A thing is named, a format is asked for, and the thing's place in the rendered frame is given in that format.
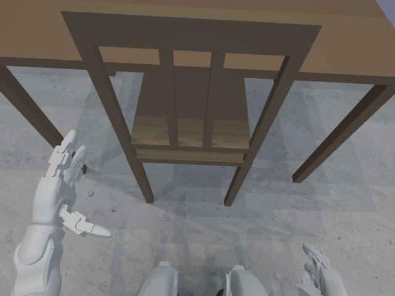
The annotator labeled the robot right hand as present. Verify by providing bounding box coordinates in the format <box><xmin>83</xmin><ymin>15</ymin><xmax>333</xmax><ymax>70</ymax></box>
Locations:
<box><xmin>298</xmin><ymin>243</ymin><xmax>348</xmax><ymax>296</ymax></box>

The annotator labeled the robot left hand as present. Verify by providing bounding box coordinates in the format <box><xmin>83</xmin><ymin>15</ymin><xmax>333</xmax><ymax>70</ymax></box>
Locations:
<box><xmin>32</xmin><ymin>129</ymin><xmax>113</xmax><ymax>238</ymax></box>

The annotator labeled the robot left shin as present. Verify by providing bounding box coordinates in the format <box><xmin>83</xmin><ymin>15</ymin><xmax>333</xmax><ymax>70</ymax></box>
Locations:
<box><xmin>159</xmin><ymin>261</ymin><xmax>171</xmax><ymax>267</ymax></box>

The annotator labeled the chair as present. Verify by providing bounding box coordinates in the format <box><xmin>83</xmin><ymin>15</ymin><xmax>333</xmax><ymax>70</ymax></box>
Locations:
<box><xmin>60</xmin><ymin>3</ymin><xmax>322</xmax><ymax>207</ymax></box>

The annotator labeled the robot right thigh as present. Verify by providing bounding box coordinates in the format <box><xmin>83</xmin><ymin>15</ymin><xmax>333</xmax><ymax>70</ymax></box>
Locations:
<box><xmin>223</xmin><ymin>269</ymin><xmax>268</xmax><ymax>296</ymax></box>

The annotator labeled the table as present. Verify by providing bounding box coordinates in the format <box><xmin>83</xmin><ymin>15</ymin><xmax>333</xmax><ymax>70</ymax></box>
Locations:
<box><xmin>0</xmin><ymin>0</ymin><xmax>395</xmax><ymax>183</ymax></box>

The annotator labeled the robot left forearm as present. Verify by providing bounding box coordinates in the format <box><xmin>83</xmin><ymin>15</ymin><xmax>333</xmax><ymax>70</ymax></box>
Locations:
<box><xmin>10</xmin><ymin>223</ymin><xmax>65</xmax><ymax>296</ymax></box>

